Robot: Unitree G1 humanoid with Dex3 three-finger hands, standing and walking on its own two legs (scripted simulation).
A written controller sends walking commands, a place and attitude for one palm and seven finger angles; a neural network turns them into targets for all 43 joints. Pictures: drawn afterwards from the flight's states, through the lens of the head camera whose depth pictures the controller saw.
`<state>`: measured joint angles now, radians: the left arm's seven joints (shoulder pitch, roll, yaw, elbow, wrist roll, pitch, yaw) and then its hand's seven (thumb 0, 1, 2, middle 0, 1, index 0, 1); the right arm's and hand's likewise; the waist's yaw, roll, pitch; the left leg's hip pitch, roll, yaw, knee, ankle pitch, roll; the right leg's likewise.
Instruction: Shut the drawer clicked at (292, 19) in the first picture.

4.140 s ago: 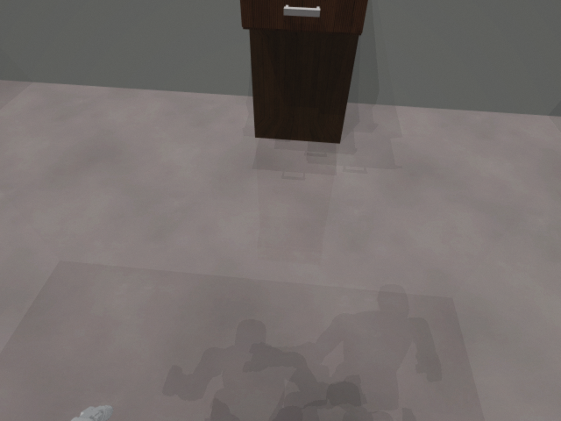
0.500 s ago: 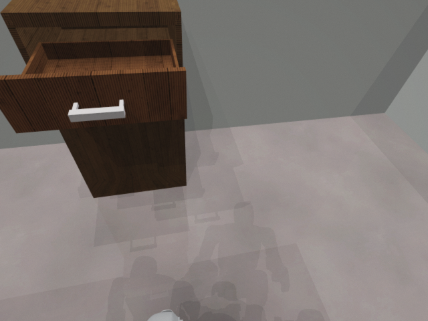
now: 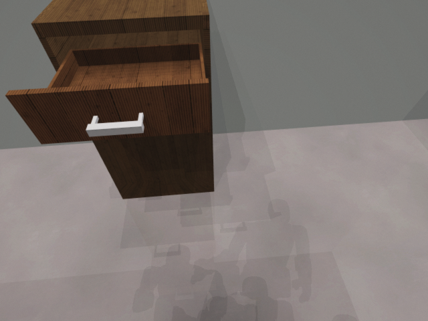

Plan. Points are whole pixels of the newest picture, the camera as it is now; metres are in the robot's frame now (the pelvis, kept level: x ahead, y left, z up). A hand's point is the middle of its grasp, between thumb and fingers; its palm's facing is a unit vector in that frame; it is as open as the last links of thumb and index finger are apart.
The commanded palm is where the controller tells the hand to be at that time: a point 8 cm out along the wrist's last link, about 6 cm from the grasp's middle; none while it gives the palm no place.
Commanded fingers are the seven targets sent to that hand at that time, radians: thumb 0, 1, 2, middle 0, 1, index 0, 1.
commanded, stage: turn to face it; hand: left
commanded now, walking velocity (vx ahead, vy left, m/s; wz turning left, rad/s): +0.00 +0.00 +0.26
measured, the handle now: (117, 123) +0.54 +0.27 +0.05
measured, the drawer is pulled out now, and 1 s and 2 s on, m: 0.29 0.29 0.29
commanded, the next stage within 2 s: take the last steps up to it in 0.06 s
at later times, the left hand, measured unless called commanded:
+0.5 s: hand out of the picture -0.05 +0.20 -0.18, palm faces +0.21 -0.96 -0.20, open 7.4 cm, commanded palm none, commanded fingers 0.00 0.90 0.90 -0.20 -0.30 -0.20 -0.30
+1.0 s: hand (135, 316) +0.16 +0.18 -0.16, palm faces +0.21 -0.95 -0.22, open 7.2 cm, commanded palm none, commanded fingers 0.00 0.90 0.90 -0.20 -0.30 -0.20 -0.30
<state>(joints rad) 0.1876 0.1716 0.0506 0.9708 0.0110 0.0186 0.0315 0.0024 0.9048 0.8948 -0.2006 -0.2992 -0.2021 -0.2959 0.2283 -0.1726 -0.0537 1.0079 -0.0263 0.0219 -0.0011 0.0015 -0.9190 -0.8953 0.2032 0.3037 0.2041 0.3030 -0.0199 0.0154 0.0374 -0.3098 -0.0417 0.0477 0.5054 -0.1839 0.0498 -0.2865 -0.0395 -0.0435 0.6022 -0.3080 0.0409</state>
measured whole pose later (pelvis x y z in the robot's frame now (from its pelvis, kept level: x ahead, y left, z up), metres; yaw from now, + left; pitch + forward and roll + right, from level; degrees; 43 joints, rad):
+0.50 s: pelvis +0.01 +0.02 +0.00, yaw +8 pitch -1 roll +0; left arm 0.35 0.21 0.05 1.09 0.02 0.03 0.00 0.00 0.91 0.89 -0.20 -0.30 -0.20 -0.30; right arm 0.24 -0.17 -0.04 1.02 -0.03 -0.02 0.00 0.00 -0.91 -0.90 0.20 0.30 0.20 0.30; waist 0.03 -0.03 0.02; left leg -0.16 0.03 0.09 0.51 -0.32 0.02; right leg -0.32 -0.07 -0.11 0.80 -0.45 0.00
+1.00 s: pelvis +0.15 +0.00 +0.01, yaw +9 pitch -1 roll +0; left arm 0.25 0.15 0.05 1.05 0.02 -0.06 0.02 0.00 0.93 0.89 -0.20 -0.30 -0.21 -0.30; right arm 0.28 -0.17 -0.06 1.09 -0.03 -0.01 0.00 0.01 -0.91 -0.90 0.20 0.30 0.20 0.30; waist -0.01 0.04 0.05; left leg -0.46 0.10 0.06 1.07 -0.33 0.00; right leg -0.21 -0.02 -0.16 0.47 -0.23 -0.05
